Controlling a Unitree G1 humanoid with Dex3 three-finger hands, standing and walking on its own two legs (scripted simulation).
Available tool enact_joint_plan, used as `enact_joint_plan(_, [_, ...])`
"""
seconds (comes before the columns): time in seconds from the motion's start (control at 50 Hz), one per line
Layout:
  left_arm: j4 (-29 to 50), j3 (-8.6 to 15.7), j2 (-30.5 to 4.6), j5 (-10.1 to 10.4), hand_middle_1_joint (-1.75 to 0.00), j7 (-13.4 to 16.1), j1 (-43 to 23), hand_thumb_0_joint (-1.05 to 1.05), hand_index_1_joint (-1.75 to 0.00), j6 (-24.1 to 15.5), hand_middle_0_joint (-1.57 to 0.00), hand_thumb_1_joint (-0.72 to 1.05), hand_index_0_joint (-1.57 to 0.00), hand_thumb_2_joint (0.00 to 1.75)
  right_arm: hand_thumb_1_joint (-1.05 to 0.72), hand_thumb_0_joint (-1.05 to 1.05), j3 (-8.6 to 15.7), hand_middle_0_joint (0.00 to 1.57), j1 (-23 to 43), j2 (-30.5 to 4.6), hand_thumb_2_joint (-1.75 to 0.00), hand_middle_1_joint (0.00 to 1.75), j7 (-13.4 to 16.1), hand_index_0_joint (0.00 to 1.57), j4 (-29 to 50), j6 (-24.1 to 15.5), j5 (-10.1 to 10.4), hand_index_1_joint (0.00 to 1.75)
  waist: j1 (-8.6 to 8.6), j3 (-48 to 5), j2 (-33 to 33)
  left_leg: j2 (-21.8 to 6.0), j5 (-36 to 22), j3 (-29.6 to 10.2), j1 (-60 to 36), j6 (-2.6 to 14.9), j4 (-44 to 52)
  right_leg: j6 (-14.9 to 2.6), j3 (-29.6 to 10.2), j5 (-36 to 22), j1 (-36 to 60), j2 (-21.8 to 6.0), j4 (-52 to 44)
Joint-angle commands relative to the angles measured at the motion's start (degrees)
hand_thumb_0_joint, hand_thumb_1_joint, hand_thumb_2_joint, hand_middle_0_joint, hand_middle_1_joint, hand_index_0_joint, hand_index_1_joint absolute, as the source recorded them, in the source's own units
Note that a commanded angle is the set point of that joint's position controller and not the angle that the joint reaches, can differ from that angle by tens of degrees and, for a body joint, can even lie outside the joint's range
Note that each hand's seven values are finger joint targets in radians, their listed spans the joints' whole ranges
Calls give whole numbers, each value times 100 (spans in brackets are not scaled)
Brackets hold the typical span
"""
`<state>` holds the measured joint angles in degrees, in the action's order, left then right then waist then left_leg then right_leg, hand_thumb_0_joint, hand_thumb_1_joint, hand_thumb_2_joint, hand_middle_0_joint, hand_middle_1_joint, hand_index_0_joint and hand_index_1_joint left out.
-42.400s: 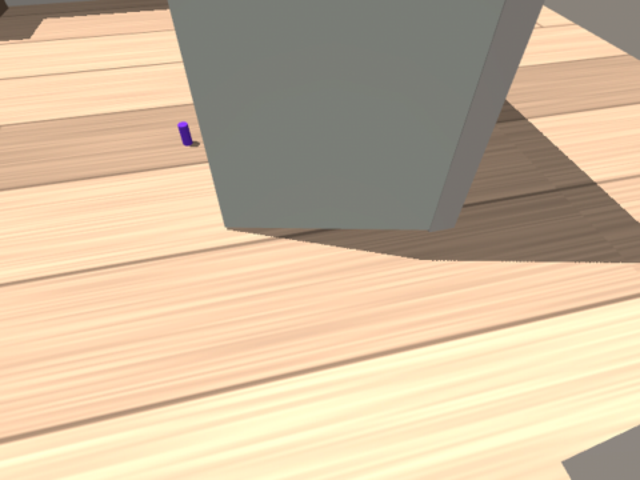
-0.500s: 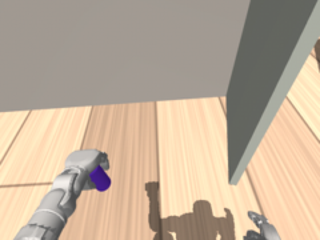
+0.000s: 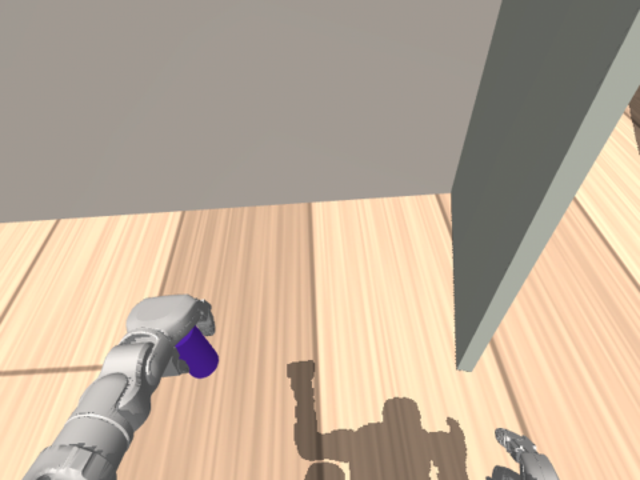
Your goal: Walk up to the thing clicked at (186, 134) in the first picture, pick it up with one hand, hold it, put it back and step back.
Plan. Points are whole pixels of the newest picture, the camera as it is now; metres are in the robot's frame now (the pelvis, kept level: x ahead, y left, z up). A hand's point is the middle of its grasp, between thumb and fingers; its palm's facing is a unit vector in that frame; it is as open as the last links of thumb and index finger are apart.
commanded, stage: hold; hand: left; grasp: from above
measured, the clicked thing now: (190, 348) +0.32 +0.22 -0.06
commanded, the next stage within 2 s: crouch in 0.02 s
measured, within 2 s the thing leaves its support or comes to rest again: neither
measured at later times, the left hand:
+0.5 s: hand (187, 378) +0.29 +0.23 -0.10, palm faces -0.47 -0.02 -0.88, open 7.7 cm
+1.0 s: hand (219, 404) +0.33 +0.25 -0.35, palm faces -0.44 +0.02 -0.90, open 7.7 cm
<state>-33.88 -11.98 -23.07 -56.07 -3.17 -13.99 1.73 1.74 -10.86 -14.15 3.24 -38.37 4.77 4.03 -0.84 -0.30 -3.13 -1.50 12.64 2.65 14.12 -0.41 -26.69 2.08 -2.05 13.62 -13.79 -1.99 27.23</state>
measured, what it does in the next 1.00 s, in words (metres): lowers itself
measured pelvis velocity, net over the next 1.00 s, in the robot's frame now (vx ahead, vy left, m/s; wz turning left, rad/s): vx -0.06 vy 0.01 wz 0.00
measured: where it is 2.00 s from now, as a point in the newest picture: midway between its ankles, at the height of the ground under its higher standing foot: outside the picture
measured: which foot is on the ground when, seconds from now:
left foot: down 0.00-1.00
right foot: down 0.00-1.00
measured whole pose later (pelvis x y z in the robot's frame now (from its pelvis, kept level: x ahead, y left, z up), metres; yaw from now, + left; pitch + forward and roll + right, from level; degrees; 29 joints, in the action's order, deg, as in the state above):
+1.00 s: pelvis -0.06 +0.01 -0.22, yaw +0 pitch +32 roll -4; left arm -69.0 -3.4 -25.5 -66.5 21.5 -38.5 -2.7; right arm 3.9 -12.3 -13.2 0.6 -43.4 -0.6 -3.0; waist 7.5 -10.8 -3.2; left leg -1.7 32.9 -2.1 94.5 0.6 -95.5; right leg 3.1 -0.6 34.1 -91.0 -1.2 93.3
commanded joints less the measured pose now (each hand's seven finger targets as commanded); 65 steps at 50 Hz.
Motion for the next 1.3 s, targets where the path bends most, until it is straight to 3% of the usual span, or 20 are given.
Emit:
enact_joint_plan(0.0, [1140,493,-1097,61,-62,90,-1705,0,-60,-64,-97,59,-99,63,-91,0,226,20,587,-724,-90,30,42,20,890,-247,12,30,-54,-1295,285,189,-1027,24,-696,111,321,-229,199,-861,154,336,-408])
enact_joint_plan(0.16, [1040,642,-1158,-70,-60,289,-1791,0,-57,-198,-90,54,-94,55,-89,0,223,20,489,-727,-90,30,53,20,875,-198,-6,30,5,-1307,227,198,-1141,31,-742,100,260,-242,210,-959,96,335,-354])
enact_joint_plan(0.28, [285,628,-912,-317,-59,845,-1587,0,-55,-275,-92,56,-96,54,-89,0,299,20,340,-757,-90,30,-8,20,721,-140,-71,30,125,-1122,510,218,-1089,10,-459,84,70,-228,249,-927,-183,323,-204])
enact_joint_plan(0.3, [121,471,-756,-383,-59,935,-1611,0,-55,-284,-91,55,-95,53,-89,0,303,20,306,-742,-90,30,-32,20,690,-128,-89,30,182,-1077,597,241,-1022,17,-365,101,-12,-209,233,-911,-277,290,-176])
enact_joint_plan(0.34, [-192,566,-884,-477,-58,1166,-1810,0,-54,-307,-94,58,-97,52,-89,0,345,20,206,-787,-90,30,-60,20,581,-110,-132,30,231,-1163,534,249,-951,29,-157,98,-196,-206,219,-881,-455,275,-36])
enact_joint_plan(0.38, [-482,408,-723,-509,-59,1346,-2090,0,-56,-338,-96,60,-99,54,-90,0,375,20,112,-808,-90,30,-98,20,515,-101,-168,30,341,-1216,440,213,-857,-11,5,63,-400,-230,244,-775,-803,293,203])
enact_joint_plan(0.48, [-1264,386,-587,-805,-60,1887,-2470,0,-56,-481,-97,62,-101,53,-90,0,469,20,-194,-863,-90,30,-213,20,326,-180,-307,30,459,-1789,327,202,-673,-54,1166,39,-1729,-265,241,-636,-1974,282,1394])
enact_joint_plan(0.54, [-1548,623,-810,-1062,-62,2253,-2719,0,-58,-564,-96,62,-100,55,-90,0,526,20,-314,-883,-90,30,-273,20,337,-219,-387,30,396,-2349,144,210,-386,-63,2038,21,-2621,-298,246,-357,-2701,274,2190])
enact_joint_plan(0.62, [-1915,739,-932,-1283,-64,2613,-3169,0,-60,-553,-99,65,-103,57,-90,0,582,20,-468,-998,-90,30,-259,20,268,-291,-447,30,555,-2912,-102,145,-235,-170,2772,45,-3475,-337,352,-130,-3889,338,3115])
enact_joint_plan(0.7, [-2446,918,-1071,-1230,-64,2830,-3402,0,-60,-450,-98,65,-102,58,-90,0,610,20,-562,-1022,-90,30,-201,20,126,-438,-544,30,580,-3252,-106,134,337,-273,3897,68,-4212,-366,430,366,-4855,347,3948])
enact_joint_plan(0.8, [-2240,942,-1182,-1072,-63,2843,-4127,0,-59,-373,-95,60,-98,57,-90,0,635,20,-644,-1071,-90,30,-141,20,10,-595,-628,30,737,-3984,-463,59,856,-500,4408,44,-4861,-365,487,773,-5825,301,4800])
enact_joint_plan(0.86, [-2798,1052,-1296,-1033,-64,2755,-3840,0,-60,-347,-91,55,-95,57,-90,0,632,20,-611,-1143,-90,30,-151,20,-15,-662,-668,30,755,-3841,-392,24,1428,-744,4863,-10,-5045,-380,590,1268,-6530,271,5278])
enact_joint_plan(0.88, [-2439,1135,-1483,-1015,-64,2741,-4205,0,-61,-394,-90,54,-94,59,-90,0,643,20,-614,-1158,-90,30,-151,20,-3,-674,-672,30,717,-4153,-583,32,1554,-750,4839,-21,-5113,-407,591,1360,-6589,277,5405])
enact_joint_plan(0.92, [-2697,1016,-1238,-1004,-63,2670,-4280,0,-59,-430,-93,57,-96,58,-90,0,618,20,-624,-1134,-90,30,-176,20,-57,-717,-721,30,886,-4098,-497,43,1841,-807,5260,-12,-5412,-394,623,1558,-7006,266,5660])
enact_joint_plan(1.02, [-2804,1208,-1571,-1003,-62,2653,-4304,0,-58,-631,-95,61,-99,58,-90,0,573,20,-683,-1173,-90,30,-251,20,-109,-813,-764,30,956,-4280,-355,106,2247,-793,5879,66,-5973,-393,625,1886,-7451,235,6040])
enact_joint_plan(1.08, [-2545,1426,-1981,-1090,-61,2752,-4626,0,-58,-806,-97,60,-100,62,-90,0,510,20,-724,-1153,-90,30,-294,20,-179,-872,-783,30,944,-4550,-358,155,2182,-625,6255,131,-6429,-390,591,1863,-7570,251,6237])
enact_joint_plan(1.14, [-2630,1434,-1893,-1210,-63,2879,-4605,0,-59,-901,-98,63,-101,64,-90,0,441,20,-754,-1153,-90,30,-372,20,-240,-936,-852,30,985,-4741,-729,145,1838,-674,6153,75,-6699,-407,629,1608,-7944,204,6634])
enact_joint_plan(1.16, [-2552,1595,-2216,-1287,-60,2947,-4765,0,-58,-936,-98,61,-101,64,-90,0,451,20,-781,-1193,-90,30,-382,20,-290,-933,-859,30,912,-4857,-768,138,1774,-612,6207,84,-6846,-411,627,1557,-7998,240,6703])
enact_joint_plan(1.18, [-2903,1550,-2024,-1332,-60,2973,-4436,0,-57,-910,-99,61,-101,63,-91,0,420,20,-806,-1174,-90,30,-424,20,-285,-945,-877,30,934,-4743,-817,148,1537,-615,6203,59,-6916,-409,618,1389,-8030,202,6806])
enact_joint_plan(1.28, [-2943,1673,-2144,-1401,-61,3078,-4647,0,-58,-936,-97,60,-100,62,-91,0,421,20,-833,-1196,-90,30,-564,20,-337,-969,-985,30,976,-4785,-934,147,1384,-475,6573,109,-7415,-383,660,1215,-8217,243,7062])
